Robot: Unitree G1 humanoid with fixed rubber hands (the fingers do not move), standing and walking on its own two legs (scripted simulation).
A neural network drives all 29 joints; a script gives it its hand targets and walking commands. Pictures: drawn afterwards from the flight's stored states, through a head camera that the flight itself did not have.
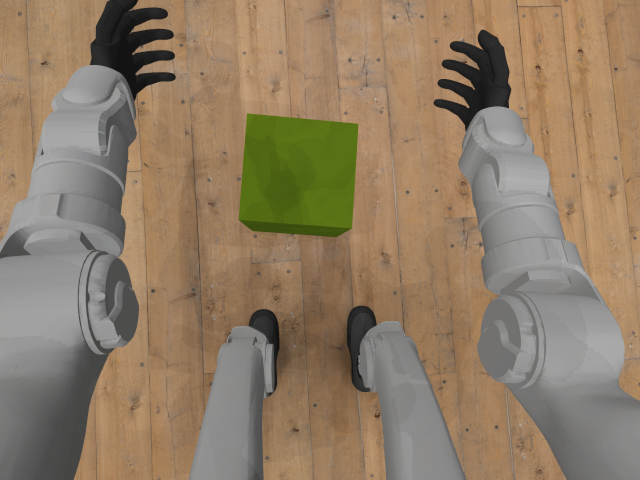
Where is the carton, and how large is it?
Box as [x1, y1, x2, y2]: [239, 113, 358, 236]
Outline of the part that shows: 247,113 239,220 252,230 337,236 351,228 358,124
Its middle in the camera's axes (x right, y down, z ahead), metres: -0.05 -0.13 +0.84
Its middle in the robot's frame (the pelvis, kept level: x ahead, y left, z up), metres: +0.52 +0.01 -0.52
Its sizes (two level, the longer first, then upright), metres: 0.210 0.200 0.250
